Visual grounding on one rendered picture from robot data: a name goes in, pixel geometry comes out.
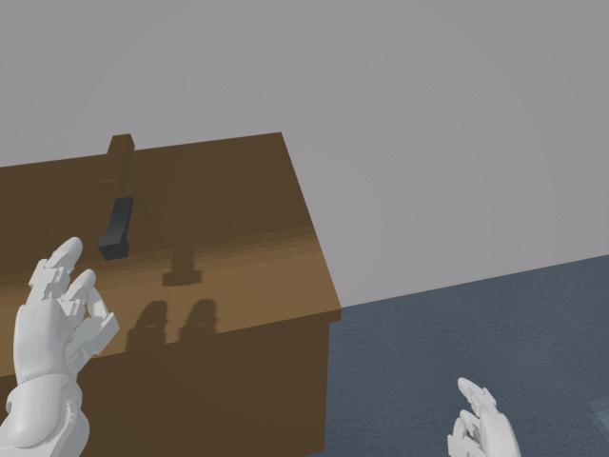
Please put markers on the robot left forearm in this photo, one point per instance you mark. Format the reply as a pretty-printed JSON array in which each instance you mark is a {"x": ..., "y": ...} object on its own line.
[{"x": 45, "y": 419}]

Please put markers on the counter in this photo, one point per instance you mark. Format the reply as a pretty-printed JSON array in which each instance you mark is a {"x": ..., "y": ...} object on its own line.
[{"x": 223, "y": 303}]

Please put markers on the left robot hand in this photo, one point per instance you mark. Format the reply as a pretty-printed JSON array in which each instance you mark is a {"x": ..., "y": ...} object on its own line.
[{"x": 46, "y": 323}]

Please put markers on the tap lever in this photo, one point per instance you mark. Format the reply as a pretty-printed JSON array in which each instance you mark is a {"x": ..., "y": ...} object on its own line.
[{"x": 114, "y": 244}]

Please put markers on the right robot hand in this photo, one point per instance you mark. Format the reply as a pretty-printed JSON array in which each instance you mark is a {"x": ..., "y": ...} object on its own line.
[{"x": 493, "y": 434}]

